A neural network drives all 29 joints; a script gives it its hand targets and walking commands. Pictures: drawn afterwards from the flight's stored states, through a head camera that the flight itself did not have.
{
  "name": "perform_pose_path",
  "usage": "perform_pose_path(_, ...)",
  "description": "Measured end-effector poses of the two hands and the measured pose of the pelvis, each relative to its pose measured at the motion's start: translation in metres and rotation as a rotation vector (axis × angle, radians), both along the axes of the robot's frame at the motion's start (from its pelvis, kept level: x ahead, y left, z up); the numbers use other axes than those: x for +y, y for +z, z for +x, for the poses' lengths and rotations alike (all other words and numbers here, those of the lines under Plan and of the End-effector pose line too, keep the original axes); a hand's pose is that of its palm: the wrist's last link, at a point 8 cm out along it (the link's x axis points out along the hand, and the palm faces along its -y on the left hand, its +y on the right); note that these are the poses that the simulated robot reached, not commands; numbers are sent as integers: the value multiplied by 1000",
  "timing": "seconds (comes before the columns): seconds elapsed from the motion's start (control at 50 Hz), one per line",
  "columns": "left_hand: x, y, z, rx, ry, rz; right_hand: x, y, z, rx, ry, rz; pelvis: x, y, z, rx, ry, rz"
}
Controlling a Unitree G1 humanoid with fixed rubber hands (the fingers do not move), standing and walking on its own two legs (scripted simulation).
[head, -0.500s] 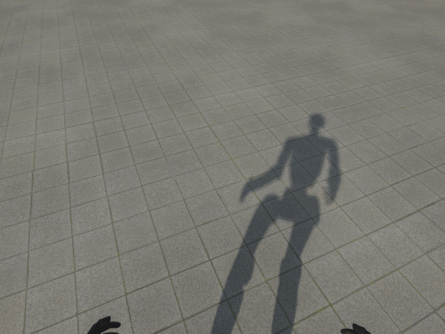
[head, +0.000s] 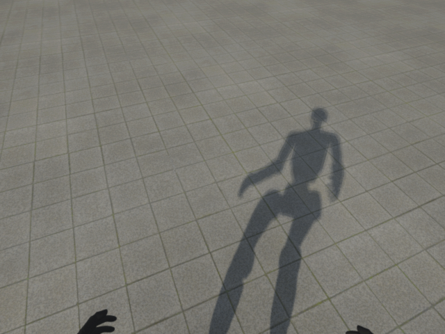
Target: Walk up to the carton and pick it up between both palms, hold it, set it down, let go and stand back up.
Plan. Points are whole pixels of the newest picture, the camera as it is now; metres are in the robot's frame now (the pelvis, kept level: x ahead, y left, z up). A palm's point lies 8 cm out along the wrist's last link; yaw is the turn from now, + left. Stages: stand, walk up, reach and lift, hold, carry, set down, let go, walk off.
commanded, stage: walk up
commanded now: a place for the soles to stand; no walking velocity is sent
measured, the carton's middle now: out of the picture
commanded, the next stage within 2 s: none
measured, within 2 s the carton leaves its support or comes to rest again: neither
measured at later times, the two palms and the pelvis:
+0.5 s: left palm out of the picture -0.06 +0.18 -0.08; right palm out of the picture +0.08 -0.36 -0.09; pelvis -0.11 -0.11 +0.00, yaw +15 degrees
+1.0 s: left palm out of the picture -0.32 +0.16 -0.10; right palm out of the picture -0.01 -0.34 -0.06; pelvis -0.26 -0.15 +0.01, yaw +35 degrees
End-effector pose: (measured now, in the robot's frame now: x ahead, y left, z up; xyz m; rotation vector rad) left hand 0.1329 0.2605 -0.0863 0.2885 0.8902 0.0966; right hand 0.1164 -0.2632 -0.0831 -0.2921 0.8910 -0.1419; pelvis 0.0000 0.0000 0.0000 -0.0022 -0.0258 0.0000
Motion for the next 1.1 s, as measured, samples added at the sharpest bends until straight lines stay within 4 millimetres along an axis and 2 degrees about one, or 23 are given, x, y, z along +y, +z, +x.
perform_pose_path(0.08,2,8,-1,-4,37,28,-32,7,-17,55,11,-79,-16,4,-14,0,47,-19)
perform_pose_path(0.16,-13,13,-13,-35,80,17,-68,11,-26,93,45,-142,-37,4,-30,11,90,-21)
perform_pose_path(0.22,-32,7,-36,-27,107,17,-92,4,-23,82,76,-152,-57,-4,-43,14,123,-17)
perform_pose_path(0.28,-51,-3,-73,5,139,35,-107,-8,-17,59,104,-131,-78,-13,-58,5,160,-6)
perform_pose_path(0.36,-69,0,-133,86,207,44,-100,-6,-12,43,161,-95,-92,-2,-75,-5,188,37)
perform_pose_path(0.44,-76,5,-173,110,267,51,-95,-7,-24,65,222,-62,-102,4,-96,-13,222,45)
perform_pose_path(0.58,-75,-1,-232,92,338,62,-88,-12,-61,130,289,-44,-113,2,-141,-24,301,39)
perform_pose_path(0.7,-59,-30,-299,79,428,30,-79,-10,-103,120,346,-91,-112,-15,-184,-35,394,24)
perform_pose_path(0.76,-62,-31,-331,94,477,1,-84,1,-129,142,353,-131,-113,-8,-200,-39,433,-3)
perform_pose_path(0.8,-65,-27,-349,83,518,-17,-88,10,-139,163,370,-168,-117,0,-210,-32,465,-18)
perform_pose_path(0.88,-73,-21,-391,78,583,-28,-87,24,-136,142,432,-195,-125,8,-230,-15,522,-36)
perform_pose_path(0.96,-87,-18,-432,87,660,-25,-79,26,-127,96,512,-192,-137,7,-251,-8,583,-42)
perform_pose_path(1.02,-103,-14,-461,87,714,-11,-74,20,-127,82,572,-168,-150,5,-267,-6,631,-43)
perform_pose_path(1.1,-135,-10,-508,105,787,31,-70,1,-135,85,642,-107,-174,-2,-288,13,684,-27)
